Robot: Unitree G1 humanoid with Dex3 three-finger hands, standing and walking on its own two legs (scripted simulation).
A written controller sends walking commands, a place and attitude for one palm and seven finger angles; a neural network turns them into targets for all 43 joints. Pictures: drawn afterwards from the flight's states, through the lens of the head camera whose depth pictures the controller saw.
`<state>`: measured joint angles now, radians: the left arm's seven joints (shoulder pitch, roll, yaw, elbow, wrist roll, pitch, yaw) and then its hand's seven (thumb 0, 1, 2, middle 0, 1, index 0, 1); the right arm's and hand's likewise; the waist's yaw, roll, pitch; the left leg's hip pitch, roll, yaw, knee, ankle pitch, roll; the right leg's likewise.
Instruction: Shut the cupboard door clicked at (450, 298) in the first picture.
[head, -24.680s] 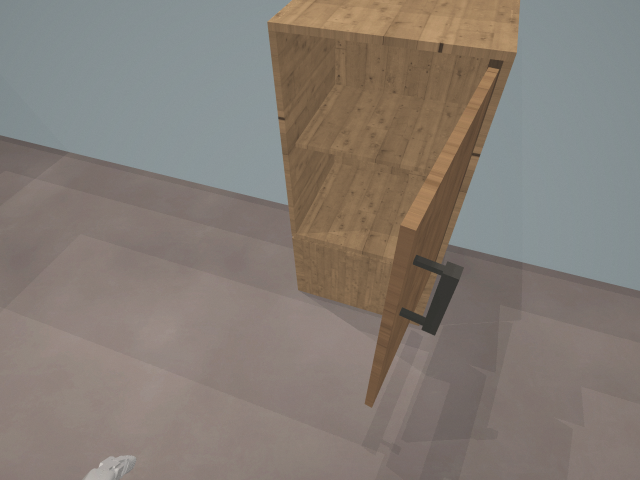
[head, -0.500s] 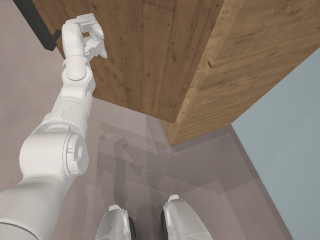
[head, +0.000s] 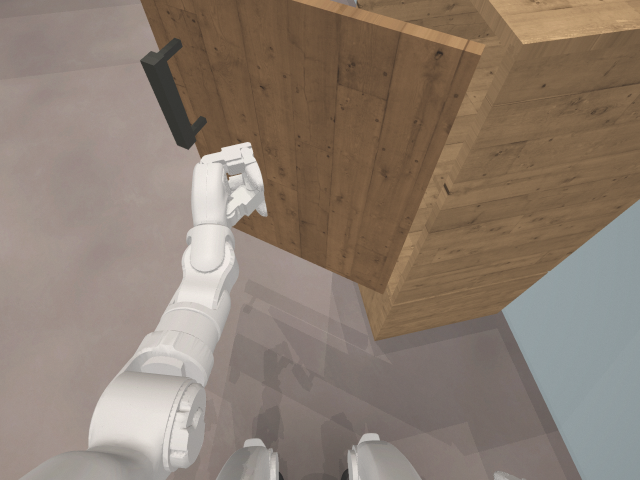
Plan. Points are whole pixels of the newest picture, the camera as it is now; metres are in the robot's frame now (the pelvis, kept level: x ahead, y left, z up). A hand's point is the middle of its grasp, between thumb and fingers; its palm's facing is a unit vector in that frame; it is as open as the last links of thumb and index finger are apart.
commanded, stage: pull the fist back off the door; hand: left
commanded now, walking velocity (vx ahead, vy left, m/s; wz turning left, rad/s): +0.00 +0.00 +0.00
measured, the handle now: (180, 96) +0.63 +0.18 +0.06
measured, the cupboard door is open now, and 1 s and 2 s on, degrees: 51 51 51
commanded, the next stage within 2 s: draw the hand back to the body in 0.04 s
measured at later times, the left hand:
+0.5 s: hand (201, 213) +0.40 +0.11 +0.11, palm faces +0.04 -1.00 -0.04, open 3.1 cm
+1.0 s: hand (34, 299) +0.28 +0.21 +0.18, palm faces +0.20 -0.94 -0.27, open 3.6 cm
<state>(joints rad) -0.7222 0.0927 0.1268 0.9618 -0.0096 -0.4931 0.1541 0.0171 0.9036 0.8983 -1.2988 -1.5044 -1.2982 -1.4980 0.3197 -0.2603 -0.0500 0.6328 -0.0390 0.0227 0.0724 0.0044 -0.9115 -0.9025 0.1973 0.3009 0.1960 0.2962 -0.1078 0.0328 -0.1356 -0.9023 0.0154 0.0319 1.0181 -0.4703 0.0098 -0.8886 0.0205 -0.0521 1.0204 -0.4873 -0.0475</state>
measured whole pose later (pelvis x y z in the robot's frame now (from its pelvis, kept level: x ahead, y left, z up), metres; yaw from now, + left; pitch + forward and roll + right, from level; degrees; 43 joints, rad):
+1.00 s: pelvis +0.02 +0.02 +0.07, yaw +1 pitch -1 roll +0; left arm 0.17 0.27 0.07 -0.11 -0.06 -0.02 0.06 0.02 0.90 0.90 -0.93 -1.10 -0.93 -1.09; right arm 0.14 -0.22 0.05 0.54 0.04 0.02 -0.08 0.01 -0.91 -0.90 0.20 0.30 0.20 0.30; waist 0.04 0.06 -0.01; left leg -0.16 -0.02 0.03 0.45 -0.27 0.03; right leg -0.14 0.00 -0.04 0.45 -0.28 -0.02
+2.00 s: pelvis +0.01 +0.02 +0.07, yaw +1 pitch -1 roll -1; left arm 0.50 0.36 0.37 -0.37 -0.07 -0.13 0.10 0.01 0.89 0.90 -0.21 -0.31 -0.21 -0.30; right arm 0.19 -0.24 0.00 0.61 0.02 -0.02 -0.07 0.01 -0.91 -0.90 0.20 0.30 0.20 0.30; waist 0.03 0.09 -0.03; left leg -0.20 0.00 0.03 0.47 -0.26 0.03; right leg -0.14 0.02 -0.05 0.39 -0.23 -0.02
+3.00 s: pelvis -0.10 +0.04 +0.06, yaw +3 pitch +3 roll -4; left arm 0.55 0.46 0.49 -0.50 -0.01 -0.28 0.14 0.01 0.89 0.90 -0.21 -0.31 -0.21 -0.30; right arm 0.25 -0.21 -0.02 0.61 0.00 -0.07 -0.08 0.01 -0.91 -0.90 0.20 0.30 0.20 0.30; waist -0.03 0.02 -0.04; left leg -0.53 0.01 0.00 0.60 -0.14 0.08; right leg -0.30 0.09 0.03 0.68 -0.32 0.01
